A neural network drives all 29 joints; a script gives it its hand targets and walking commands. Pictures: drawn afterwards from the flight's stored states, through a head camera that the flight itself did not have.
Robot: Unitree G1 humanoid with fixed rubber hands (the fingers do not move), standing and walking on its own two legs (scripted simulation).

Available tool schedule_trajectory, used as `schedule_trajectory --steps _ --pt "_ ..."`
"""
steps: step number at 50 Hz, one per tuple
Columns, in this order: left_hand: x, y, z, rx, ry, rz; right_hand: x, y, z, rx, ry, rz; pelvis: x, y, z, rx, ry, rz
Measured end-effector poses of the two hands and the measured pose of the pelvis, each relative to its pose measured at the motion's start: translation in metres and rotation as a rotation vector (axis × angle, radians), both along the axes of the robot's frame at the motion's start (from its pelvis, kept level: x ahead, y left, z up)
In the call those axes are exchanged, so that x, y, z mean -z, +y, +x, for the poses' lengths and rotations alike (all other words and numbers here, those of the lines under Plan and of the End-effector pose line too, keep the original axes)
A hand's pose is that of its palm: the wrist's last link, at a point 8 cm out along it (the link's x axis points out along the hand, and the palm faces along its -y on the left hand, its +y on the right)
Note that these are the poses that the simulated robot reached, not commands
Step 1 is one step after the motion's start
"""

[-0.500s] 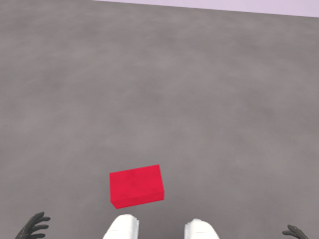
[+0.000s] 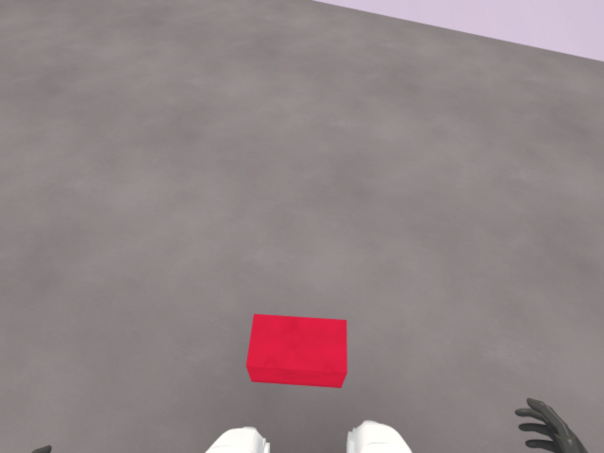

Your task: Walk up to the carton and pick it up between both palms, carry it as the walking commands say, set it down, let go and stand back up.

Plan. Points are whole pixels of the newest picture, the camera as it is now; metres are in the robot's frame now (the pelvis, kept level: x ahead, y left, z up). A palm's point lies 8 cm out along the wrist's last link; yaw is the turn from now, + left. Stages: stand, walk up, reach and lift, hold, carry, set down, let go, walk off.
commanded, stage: walk up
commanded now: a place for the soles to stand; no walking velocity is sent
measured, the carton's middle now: (298, 351) +0.45 +0.00 -0.65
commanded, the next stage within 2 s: none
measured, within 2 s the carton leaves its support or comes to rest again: neither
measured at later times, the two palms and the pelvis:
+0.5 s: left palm out of the picture +0.10 +0.37 -0.08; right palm (509, 426) +0.16 -0.28 -0.08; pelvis +0.03 +0.03 +0.01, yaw +1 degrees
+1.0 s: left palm out of the picture +0.13 +0.34 -0.06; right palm (530, 433) +0.15 -0.30 -0.08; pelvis +0.03 +0.01 +0.03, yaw +0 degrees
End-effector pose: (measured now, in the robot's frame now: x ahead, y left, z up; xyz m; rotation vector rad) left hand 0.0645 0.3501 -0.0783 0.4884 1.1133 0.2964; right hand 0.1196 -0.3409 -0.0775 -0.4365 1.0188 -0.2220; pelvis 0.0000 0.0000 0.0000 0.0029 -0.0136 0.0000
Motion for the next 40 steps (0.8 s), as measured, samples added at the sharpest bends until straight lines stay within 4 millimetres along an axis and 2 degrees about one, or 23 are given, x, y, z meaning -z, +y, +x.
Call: schedule_trajectory --steps 3,5,14,22,32,40 --pt "0.006 -0.01 0.0 -0.004 -0.014 -0.012 0.005 0.001 0.007 0.015 -0.017 0.016 0.003 -0.002 0.004 -0.002 -0.009 -0.028" --pt "0.006 -0.011 -0.002 -0.006 -0.023 -0.016 0.006 0.008 0.011 0.012 -0.014 0.026 0.002 -0.001 0.007 -0.01 -0.004 -0.026" --pt "0.0 0.018 0.001 -0.045 -0.01 -0.021 0.012 0.04 0.016 -0.033 0.027 0.037 -0.003 0.022 0.009 -0.023 -0.009 -0.027" --pt "0.001 0.026 0.019 -0.046 0.013 -0.038 0.009 0.062 0.031 -0.032 0.049 0.066 -0.011 0.027 0.022 -0.019 0.015 -0.032" --pt "0.003 0.005 0.057 -0.019 -0.03 -0.084 -0.004 0.058 0.057 -0.013 0.009 0.06 -0.017 0.024 0.032 -0.011 0.009 -0.03" --pt "-0.002 -0.003 0.065 -0.012 -0.034 -0.088 -0.008 0.046 0.052 0.011 0.018 0.056 -0.021 0.02 0.033 -0.009 0.0 -0.017"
